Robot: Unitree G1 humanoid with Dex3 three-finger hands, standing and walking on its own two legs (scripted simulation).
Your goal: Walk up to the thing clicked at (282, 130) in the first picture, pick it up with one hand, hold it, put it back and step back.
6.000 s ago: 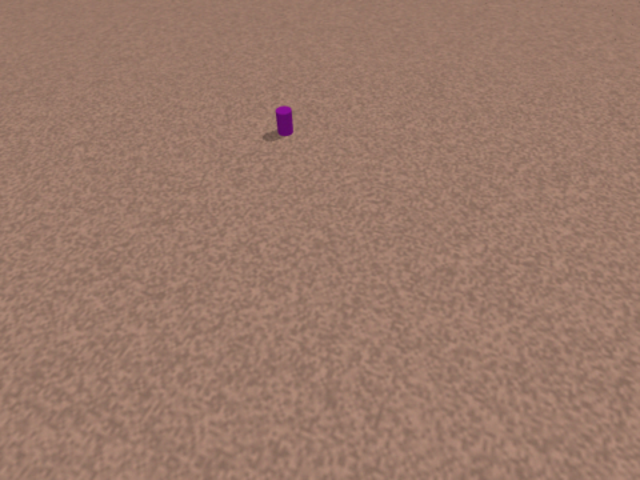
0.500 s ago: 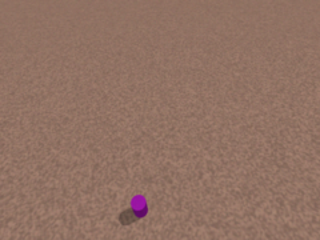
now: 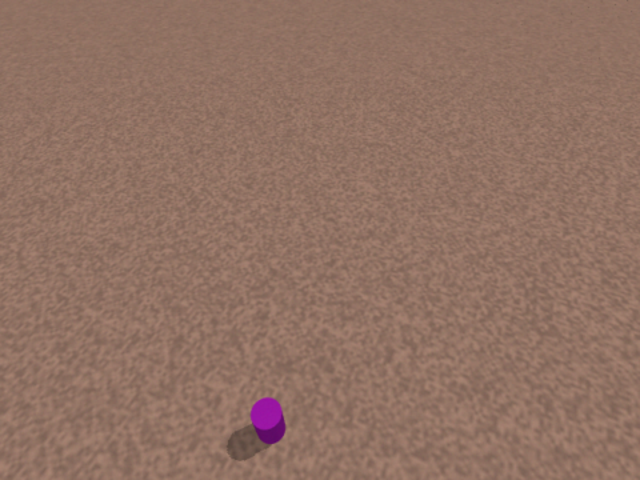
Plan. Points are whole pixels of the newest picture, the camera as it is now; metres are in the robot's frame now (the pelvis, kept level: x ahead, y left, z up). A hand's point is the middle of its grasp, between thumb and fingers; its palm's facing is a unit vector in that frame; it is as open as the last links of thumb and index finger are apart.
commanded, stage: walk up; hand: left
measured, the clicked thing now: (268, 421) +0.43 +0.18 -0.71
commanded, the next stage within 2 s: stand in 0.02 s
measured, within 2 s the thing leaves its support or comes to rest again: neither
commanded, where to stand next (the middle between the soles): +0.08 -0.02 m, yaw -2 degrees
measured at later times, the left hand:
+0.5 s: hand out of the picture +0.08 +0.25 -0.15, palm faces -0.01 -0.94 -0.35, open 7.4 cm
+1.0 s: hand out of the picture +0.09 +0.24 -0.15, palm faces -0.02 -0.94 -0.35, open 7.4 cm
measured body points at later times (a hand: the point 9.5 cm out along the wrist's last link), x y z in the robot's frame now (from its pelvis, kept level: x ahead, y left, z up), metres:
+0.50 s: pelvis +0.02 -0.01 +0.00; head +0.03 -0.01 +0.45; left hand +0.09 +0.29 -0.13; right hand +0.11 -0.31 -0.13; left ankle +0.03 +0.13 -0.75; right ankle +0.01 -0.15 -0.75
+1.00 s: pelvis +0.02 -0.01 +0.00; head +0.03 -0.02 +0.45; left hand +0.10 +0.29 -0.13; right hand +0.09 -0.32 -0.13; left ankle +0.03 +0.13 -0.75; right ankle +0.01 -0.15 -0.75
